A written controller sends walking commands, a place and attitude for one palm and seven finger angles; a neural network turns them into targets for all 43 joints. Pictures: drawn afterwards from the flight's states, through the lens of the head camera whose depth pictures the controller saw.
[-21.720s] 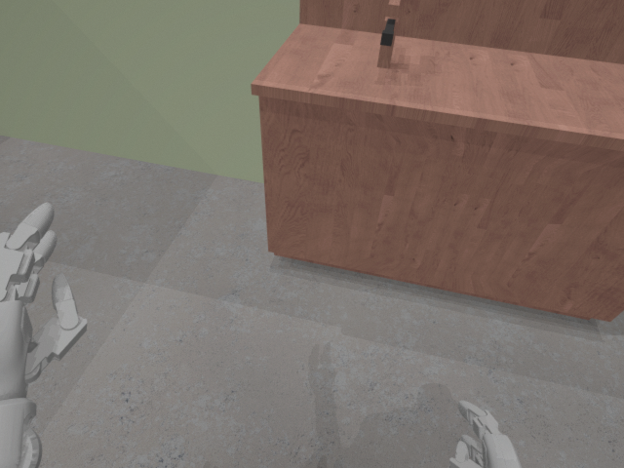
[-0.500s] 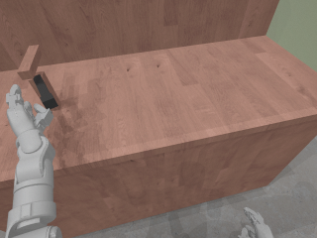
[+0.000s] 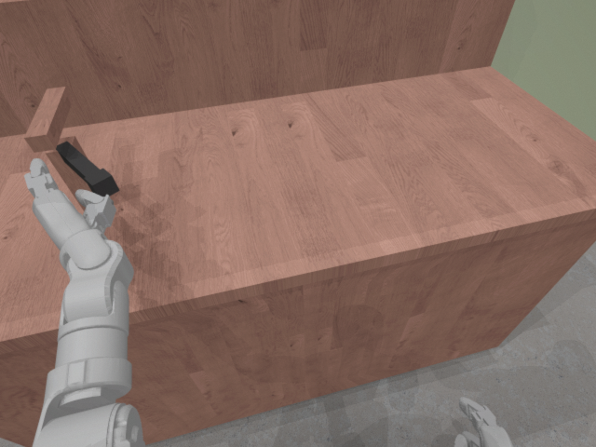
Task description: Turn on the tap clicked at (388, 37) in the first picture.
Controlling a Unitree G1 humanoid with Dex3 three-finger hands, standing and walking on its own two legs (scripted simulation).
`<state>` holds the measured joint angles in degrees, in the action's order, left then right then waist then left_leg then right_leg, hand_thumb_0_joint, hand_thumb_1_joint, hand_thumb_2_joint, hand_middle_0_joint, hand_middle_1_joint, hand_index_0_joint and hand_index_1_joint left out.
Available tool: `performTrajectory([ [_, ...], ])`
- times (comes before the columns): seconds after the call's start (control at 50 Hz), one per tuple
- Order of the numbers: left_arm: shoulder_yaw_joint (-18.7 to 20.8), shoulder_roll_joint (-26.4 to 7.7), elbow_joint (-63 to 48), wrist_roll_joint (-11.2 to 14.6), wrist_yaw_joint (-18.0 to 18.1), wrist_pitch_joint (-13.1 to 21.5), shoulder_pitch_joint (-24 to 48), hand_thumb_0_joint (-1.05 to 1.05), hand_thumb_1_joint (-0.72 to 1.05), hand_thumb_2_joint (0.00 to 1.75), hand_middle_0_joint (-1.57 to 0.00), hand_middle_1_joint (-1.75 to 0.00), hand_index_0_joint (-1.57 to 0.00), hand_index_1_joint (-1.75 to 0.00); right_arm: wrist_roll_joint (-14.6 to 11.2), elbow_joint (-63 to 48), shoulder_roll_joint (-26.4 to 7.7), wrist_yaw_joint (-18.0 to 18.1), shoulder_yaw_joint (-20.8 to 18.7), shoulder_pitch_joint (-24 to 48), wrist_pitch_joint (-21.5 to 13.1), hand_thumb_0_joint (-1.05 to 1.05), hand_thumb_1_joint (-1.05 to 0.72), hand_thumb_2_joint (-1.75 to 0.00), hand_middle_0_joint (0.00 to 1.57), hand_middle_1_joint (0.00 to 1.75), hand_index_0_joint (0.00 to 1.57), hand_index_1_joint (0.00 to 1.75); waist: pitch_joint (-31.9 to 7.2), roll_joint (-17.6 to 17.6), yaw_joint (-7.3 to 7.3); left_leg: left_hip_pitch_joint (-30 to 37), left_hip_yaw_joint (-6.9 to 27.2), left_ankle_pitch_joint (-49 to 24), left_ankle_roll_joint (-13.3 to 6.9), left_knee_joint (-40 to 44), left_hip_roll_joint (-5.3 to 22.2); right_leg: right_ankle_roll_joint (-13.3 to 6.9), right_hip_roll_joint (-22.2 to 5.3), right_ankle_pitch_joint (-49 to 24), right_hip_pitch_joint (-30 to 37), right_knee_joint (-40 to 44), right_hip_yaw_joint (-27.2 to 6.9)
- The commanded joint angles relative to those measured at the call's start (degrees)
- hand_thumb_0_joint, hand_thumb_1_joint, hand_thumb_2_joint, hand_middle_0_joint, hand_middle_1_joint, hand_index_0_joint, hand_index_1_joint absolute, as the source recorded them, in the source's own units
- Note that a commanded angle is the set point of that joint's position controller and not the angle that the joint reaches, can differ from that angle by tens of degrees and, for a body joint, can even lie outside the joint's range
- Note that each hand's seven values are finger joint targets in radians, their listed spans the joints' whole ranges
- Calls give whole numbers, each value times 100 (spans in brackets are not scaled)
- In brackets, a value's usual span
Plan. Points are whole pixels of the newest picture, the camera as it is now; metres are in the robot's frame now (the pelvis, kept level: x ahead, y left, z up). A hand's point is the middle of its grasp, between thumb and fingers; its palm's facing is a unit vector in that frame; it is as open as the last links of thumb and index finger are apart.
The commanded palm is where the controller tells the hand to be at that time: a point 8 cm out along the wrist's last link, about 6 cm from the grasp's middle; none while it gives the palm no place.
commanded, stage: push the lever round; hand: left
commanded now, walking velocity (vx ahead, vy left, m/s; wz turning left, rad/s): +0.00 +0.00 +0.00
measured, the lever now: (102, 184) +0.40 +0.31 +0.15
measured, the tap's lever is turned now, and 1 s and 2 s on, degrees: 34 55 70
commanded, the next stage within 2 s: lift the hand up off the lever in 1.32 s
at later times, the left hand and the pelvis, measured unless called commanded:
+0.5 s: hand (131, 190) +0.40 +0.27 +0.15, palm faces +0.81 -0.59 -0.03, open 7.6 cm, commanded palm +0.35 +0.27 +0.15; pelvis +0.00 +0.00 +0.00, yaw +0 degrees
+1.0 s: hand (158, 178) +0.42 +0.23 +0.15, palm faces +0.84 -0.55 -0.06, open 7.7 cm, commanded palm +0.37 +0.25 +0.15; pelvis -0.01 -0.01 +0.00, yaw +0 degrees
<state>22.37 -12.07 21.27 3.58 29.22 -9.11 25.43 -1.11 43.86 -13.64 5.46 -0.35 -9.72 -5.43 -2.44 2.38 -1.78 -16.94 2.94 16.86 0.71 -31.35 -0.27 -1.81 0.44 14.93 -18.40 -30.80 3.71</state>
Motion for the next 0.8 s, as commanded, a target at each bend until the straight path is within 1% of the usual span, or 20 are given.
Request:
performTrajectory([
  [0.0, -142, -1165, -1319, -221, 150, 427, 2541, 0, 90, 90, -15, -15, -15, -15, 5, -793, -664, 65, -202, 528, -260, 0, -90, -90, 20, 30, 20, 30, -1623, -84, 104, 227, -175, -1361, -143, 346, -58, 70, -150, -1222, 912, 384, -177],
  [0.04, -302, -965, -1245, -244, 236, 399, 2711, 0, 90, 90, -15, -15, -15, -15, 14, -762, -651, 43, -190, 564, -266, 0, -90, -90, 20, 30, 20, 30, -1503, 33, 145, 245, -174, -1300, -128, 358, -48, 63, -141, -1113, 772, 400, -158],
  [0.08, -187, -1104, -1134, -289, 342, 406, 2873, 0, 90, 90, -15, -15, -15, -15, 27, -727, -675, 38, -198, 540, -261, 0, -90, -90, 20, 30, 20, 30, -1483, -101, 156, 220, -146, -1247, -135, 381, -30, 62, -142, -1016, 755, 410, -148],
  [0.1, -252, -975, -1084, -290, 383, 405, 2861, 0, 90, 90, -15, -15, -15, -15, 42, -728, -662, 25, -209, 539, -262, 0, -90, -90, 20, 30, 20, 30, -1557, -121, 139, 226, -149, -1270, -128, 373, -45, 59, -134, -1037, 777, 401, -146],
  [0.14, -147, -1044, -944, -311, 481, 384, 2856, 0, 90, 90, -15, -15, -15, -15, 62, -704, -665, 11, -220, 509, -238, 0, -90, -90, 20, 30, 20, 30, -1657, -186, 117, 193, -172, -1333, -127, 345, -47, 64, -142, -1133, 841, 388, -156],
  [0.16, 82, -1253, -921, -328, 541, 387, 2804, 0, 90, 90, -15, -15, -15, -15, 74, -698, -685, 11, -233, 513, -215, 0, -90, -90, 20, 30, 20, 30, -1691, -166, 49, 162, -159, -1368, -127, 354, -50, 56, -138, -1138, 914, 377, -148],
  [0.2, -134, -991, -919, -362, 613, 392, 2965, 0, 90, 90, -15, -15, -15, -15, 84, -701, -635, -28, -230, 488, -211, 0, -90, -90, 20, 30, 20, 30, -1722, -171, 96, 191, -177, -1463, -107, 345, -41, 54, -149, -1245, 913, 352, -138],
  [0.26, -86, -1019, -821, -421, 718, 380, 3076, 0, 90, 90, -15, -15, -15, -15, 110, -656, -657, -56, -246, 495, -186, 0, -90, -90, 20, 30, 20, 30, -1724, -45, 100, 201, -177, -1509, -95, 333, -32, 40, -142, -1228, 871, 338, -120],
  [0.34, -323, -680, -765, -479, 874, 391, 3222, 0, 90, 90, -15, -15, -15, -15, 134, -640, -610, -128, -268, 497, -227, 0, -90, -90, 20, 30, 20, 30, -1711, 31, 118, 262, -180, -1572, -43, 341, -6, 17, -119, -1186, 773, 307, -77],
  [0.42, -344, -628, -460, -507, 1017, 376, 3521, 0, 90, 90, -15, -15, -15, -15, 153, -591, -617, -151, -268, 487, -225, 0, -90, -90, 20, 30, 20, 30, -1551, -308, 177, 106, -149, -1236, -68, 398, -8, 39, -123, -851, 673, 375, -61],
  [0.46, -250, -679, -468, -534, 1101, 388, 3592, 0, 90, 90, -15, -15, -15, -15, 175, -567, -628, -168, -293, 496, -230, 0, -90, -90, 20, 30, 20, 30, -1674, -196, 136, 149, -138, -1248, -55, 389, -20, 25, -108, -817, 678, 357, -58],
  [0.48, -475, -509, -620, -579, 1125, 424, 3889, 0, 90, 90, -15, -15, -15, -15, 179, -576, -601, -190, -278, 495, -247, 0, -90, -90, 20, 30, 20, 30, -1796, 47, 188, 258, -154, -1338, -28, 372, -22, 13, -123, -894, 642, 315, -72],
  [0.52, -577, -282, -463, -592, 1214, 403, 3829, 0, 90, 90, -15, -15, -15, -15, 209, -537, -569, -234, -293, 466, -267, 0, -90, -90, 20, 30, 20, 30, -1805, 46, 180, 264, -164, -1458, 6, 341, -19, -1, -106, -977, 620, 289, -37],
  [0.56, -272, -588, -268, -618, 1307, 387, 3818, 0, 90, 90, -15, -15, -15, -15, 230, -484, -622, -243, -310, 429, -239, 0, -90, -90, 20, 30, 20, 30, -1782, -173, 149, 164, -116, -1401, 8, 361, -8, 2, -89, -884, 639, 283, -2],
  [0.62, -436, -361, -283, -652, 1416, 370, 4051, 0, 90, 90, -15, -15, -15, -15, 249, -508, -569, -286, -315, 423, -229, 0, -90, -90, 20, 30, 20, 30, -1937, -70, 177, 206, -197, -1591, 6, 289, -24, 3, -111, -1118, 696, 246, -21],
  [0.66, -288, -423, -210, -691, 1495, 341, 3953, 0, 90, 90, -15, -15, -15, -15, 274, -476, -584, -319, -350, 387, -215, 0, -90, -90, 20, 30, 20, 30, -2004, -120, 131, 236, -175, -1756, 32, 261, -7, -6, -95, -1214, 719, 207, 23],
  [0.68, -438, -260, -184, -683, 1518, 321, 4008, 0, 90, 90, -15, -15, -15, -15, 262, -493, -571, -345, -333, 392, -213, 0, -90, -90, 20, 30, 20, 30, -1970, -158, 162, 193, -193, -1719, 18, 261, -15, 4, -103, -1211, 688, 201, 17],
  [0.74, -397, -295, -39, -745, 1595, 288, 4134, 0, 90, 90, -15, -15, -15, -15, 286, -460, -574, -367, -349, 353, -187, 0, -90, -90, 20, 30, 20, 30, -1929, -300, 217, 130, -234, -1657, -10, 227, -5, 18, -111, -1234, 667, 209, 15],
  [0.76, -188, -508, -83, -769, 1621, 299, 4066, 0, 90, 90, -15, -15, -15, -15, 292, -466, -592, -361, -366, 354, -166, 0, -90, -90, 20, 30, 20, 30, -1993, -200, 133, 126, -222, -1676, -8, 238, -13, 7, -106, -1226, 737, 200, 9],
  [0.78, -405, -325, -196, -798, 1620, 303, 4224, 0, 90, 90, -15, -15, -15, -15, 281, -495, -562, -380, -350, 380, -160, 0, -90, -90, 20, 30, 20, 30, -2026, -111, 179, 156, -237, -1678, 1, 229, -15, 4, -113, -1234, 689, 171, 0],
])
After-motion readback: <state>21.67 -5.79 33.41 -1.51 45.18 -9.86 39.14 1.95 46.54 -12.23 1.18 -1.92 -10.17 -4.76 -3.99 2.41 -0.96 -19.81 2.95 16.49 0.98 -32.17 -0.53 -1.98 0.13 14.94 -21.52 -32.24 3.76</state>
